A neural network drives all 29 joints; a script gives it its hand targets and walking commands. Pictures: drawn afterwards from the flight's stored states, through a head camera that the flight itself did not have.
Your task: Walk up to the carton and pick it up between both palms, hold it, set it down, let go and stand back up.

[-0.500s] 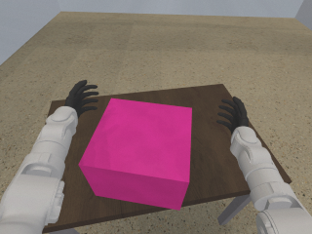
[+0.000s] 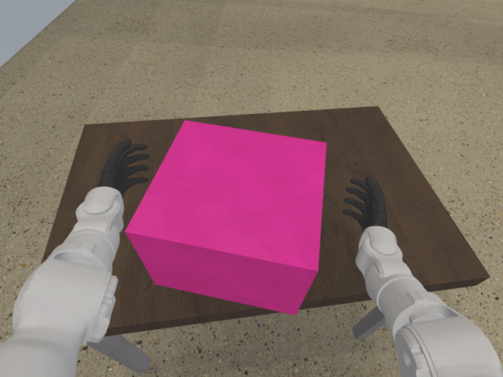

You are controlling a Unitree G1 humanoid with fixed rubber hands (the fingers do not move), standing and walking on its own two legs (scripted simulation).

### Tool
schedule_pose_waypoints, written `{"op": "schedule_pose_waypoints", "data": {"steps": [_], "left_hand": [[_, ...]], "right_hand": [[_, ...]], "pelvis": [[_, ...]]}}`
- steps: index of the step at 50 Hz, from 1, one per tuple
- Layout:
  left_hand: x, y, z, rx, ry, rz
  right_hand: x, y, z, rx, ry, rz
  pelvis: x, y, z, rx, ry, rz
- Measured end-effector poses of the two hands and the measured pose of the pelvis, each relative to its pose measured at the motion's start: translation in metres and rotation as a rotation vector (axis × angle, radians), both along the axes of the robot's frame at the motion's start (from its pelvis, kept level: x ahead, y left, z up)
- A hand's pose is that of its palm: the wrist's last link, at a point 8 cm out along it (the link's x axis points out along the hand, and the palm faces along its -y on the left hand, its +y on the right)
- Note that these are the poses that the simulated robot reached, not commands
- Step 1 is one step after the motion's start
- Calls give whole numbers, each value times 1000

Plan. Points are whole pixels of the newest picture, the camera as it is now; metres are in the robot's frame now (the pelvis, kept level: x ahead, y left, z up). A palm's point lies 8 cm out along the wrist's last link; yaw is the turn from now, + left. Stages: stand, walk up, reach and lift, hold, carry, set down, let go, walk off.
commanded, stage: reach and lift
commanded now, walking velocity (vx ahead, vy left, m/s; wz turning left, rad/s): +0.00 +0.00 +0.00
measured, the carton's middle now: (238, 215) +0.42 -0.01 -0.01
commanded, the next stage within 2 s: none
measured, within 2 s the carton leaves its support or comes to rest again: neither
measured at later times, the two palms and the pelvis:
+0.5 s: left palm (141, 199) +0.45 +0.16 +0.03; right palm (352, 223) +0.36 -0.20 +0.02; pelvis -0.01 +0.00 -0.01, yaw +0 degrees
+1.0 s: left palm (147, 198) +0.45 +0.15 +0.03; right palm (354, 224) +0.36 -0.20 +0.02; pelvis +0.00 +0.01 +0.00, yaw -1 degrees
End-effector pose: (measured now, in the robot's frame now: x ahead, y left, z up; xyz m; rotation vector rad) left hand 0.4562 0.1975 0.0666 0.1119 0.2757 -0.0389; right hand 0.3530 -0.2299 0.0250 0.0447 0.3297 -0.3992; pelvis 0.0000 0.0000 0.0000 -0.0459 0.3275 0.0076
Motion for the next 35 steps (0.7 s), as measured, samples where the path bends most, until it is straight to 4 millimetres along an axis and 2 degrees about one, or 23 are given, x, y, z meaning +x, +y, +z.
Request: {"op": "schedule_pose_waypoints", "data": {"steps": [11,25,35], "left_hand": [[-16,-16,-33,4,32,-37],[-8,-36,-34,8,15,-74],[-8,-43,-34,-9,10,-97]], "right_hand": [[-1,9,-3,-13,8,-3],[11,29,-10,14,-6,-2],[9,28,-8,-11,-15,-20]], "pelvis": [[-8,3,-7,-15,35,6],[-9,3,-11,-17,71,2],[-4,5,-7,-24,41,-5]]}}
